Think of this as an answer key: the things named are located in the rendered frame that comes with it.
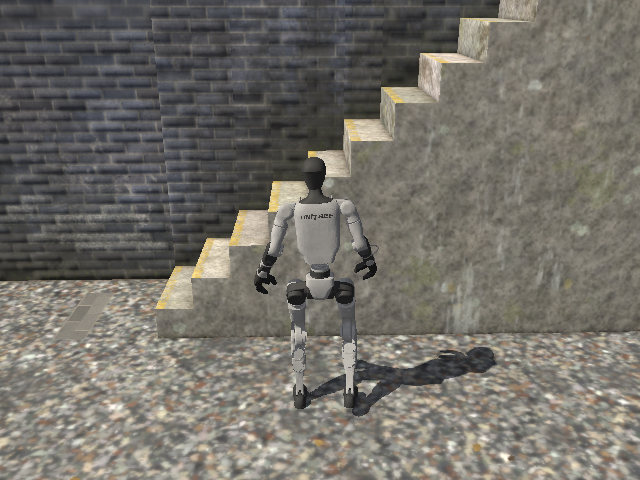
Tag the stairs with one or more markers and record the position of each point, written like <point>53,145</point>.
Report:
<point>503,193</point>

